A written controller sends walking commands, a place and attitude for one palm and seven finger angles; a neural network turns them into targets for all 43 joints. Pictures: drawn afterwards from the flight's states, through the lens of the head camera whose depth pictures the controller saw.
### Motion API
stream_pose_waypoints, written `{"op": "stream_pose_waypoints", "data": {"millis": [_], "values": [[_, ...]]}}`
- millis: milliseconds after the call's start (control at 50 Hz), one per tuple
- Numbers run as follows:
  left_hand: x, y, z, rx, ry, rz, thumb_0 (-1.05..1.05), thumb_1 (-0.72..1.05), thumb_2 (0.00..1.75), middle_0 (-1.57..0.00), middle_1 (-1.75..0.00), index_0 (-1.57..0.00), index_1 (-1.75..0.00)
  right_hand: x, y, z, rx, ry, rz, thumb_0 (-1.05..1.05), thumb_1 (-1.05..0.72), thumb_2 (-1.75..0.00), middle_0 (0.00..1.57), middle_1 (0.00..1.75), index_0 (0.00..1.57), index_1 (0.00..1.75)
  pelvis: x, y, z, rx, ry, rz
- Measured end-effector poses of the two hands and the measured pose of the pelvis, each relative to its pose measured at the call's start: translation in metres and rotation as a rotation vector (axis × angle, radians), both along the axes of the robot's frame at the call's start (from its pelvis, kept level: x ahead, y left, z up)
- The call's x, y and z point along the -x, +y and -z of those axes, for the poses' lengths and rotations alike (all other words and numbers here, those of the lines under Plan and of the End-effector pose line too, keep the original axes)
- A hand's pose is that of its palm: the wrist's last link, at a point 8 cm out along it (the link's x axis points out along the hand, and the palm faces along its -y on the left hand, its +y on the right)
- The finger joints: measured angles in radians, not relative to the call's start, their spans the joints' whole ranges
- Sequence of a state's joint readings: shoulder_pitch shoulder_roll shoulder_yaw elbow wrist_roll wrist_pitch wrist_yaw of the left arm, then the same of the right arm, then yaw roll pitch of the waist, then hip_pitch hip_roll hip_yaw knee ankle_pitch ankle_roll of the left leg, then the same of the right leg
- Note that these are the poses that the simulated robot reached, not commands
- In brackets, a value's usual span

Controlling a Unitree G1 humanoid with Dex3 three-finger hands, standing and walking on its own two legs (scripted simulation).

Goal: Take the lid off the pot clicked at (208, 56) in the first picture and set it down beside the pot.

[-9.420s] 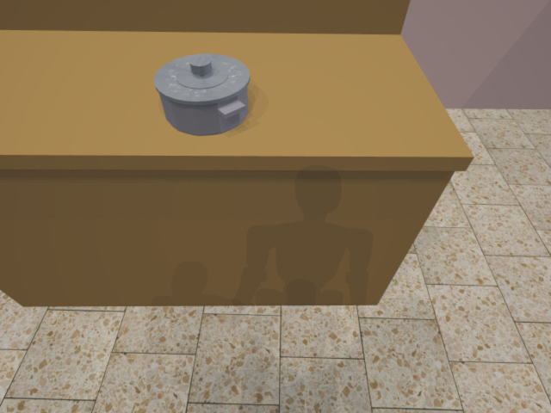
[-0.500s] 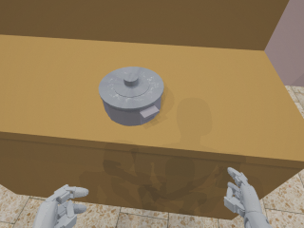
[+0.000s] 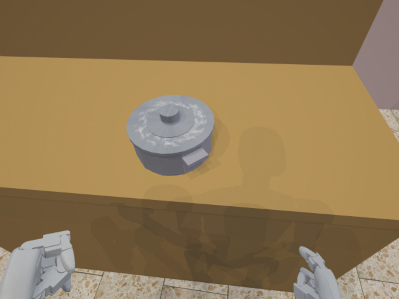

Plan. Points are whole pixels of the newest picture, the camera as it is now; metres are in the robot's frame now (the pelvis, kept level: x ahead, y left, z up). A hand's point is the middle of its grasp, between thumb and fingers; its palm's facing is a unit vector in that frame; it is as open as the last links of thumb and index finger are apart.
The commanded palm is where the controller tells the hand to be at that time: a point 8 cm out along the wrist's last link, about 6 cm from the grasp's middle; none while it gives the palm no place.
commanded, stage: raise the hand higher, near the body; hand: left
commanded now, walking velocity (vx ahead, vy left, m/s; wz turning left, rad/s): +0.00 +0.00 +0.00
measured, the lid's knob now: (169, 113) +0.46 +0.13 +0.13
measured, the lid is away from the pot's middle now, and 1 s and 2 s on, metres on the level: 0.00 0.00 0.00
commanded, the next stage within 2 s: reach forward and open the fingers in 0.58 s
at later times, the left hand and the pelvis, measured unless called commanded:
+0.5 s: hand (48, 236) +0.16 +0.24 +0.14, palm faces +0.33 -0.84 -0.43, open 3.1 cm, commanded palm +0.11 +0.28 +0.17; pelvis +0.00 +0.01 +0.00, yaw +0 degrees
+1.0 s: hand (30, 219) +0.18 +0.27 +0.15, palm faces -0.01 +0.00 -1.00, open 3.0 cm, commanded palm +0.16 +0.27 +0.21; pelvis -0.03 +0.01 -0.01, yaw +0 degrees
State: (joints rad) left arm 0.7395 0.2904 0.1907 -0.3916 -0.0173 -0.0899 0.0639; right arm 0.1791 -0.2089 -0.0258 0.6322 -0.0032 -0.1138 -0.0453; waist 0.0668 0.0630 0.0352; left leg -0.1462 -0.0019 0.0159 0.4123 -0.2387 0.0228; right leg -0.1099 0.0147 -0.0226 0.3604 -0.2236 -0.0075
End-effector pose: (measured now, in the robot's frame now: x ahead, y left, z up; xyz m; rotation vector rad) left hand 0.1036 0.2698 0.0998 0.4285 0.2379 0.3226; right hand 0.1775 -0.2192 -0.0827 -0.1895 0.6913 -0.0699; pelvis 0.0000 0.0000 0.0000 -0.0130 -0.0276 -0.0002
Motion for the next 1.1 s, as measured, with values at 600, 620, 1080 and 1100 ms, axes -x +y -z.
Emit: {"op": "stream_pose_waypoints", "data": {"millis": [600,620,1080,1100], "values": [[-0.026,0.013,-0.075,-0.119,-0.377,0.086,0.01,0.89,0.89,-1.3,-1.49,-1.3,-1.5,-0.016,0.038,-0.012,-0.023,-0.078,-0.075,0.01,-0.9,-0.9,0.21,0.3,0.2,0.3,0.004,0.016,0.002,0.007,-0.018,0.0],[-0.027,0.014,-0.077,-0.124,-0.385,0.088,0.01,0.89,0.89,-1.3,-1.49,-1.3,-1.5,-0.014,0.037,-0.011,-0.024,-0.071,-0.072,0.01,-0.9,-0.9,0.21,0.3,0.2,0.3,0.004,0.016,0.002,0.007,-0.018,0.001],[-0.062,0.004,-0.108,-1.087,0.2,0.376,0.0,0.5,1.14,-1.2,-1.08,-1.2,-1.08,-0.003,0.009,0.019,-0.059,0.089,-0.073,0.01,-0.91,-0.9,0.2,0.3,0.2,0.3,0.03,0.008,0.007,-0.006,0.032,-0.019],[-0.063,0.003,-0.108,-1.081,0.217,0.391,0.0,0.47,1.16,-1.19,-1.05,-1.19,-1.05,-0.003,0.009,0.018,-0.057,0.082,-0.075,0.01,-0.91,-0.9,0.2,0.3,0.2,0.3,0.03,0.007,0.007,-0.006,0.03,-0.021]]}}
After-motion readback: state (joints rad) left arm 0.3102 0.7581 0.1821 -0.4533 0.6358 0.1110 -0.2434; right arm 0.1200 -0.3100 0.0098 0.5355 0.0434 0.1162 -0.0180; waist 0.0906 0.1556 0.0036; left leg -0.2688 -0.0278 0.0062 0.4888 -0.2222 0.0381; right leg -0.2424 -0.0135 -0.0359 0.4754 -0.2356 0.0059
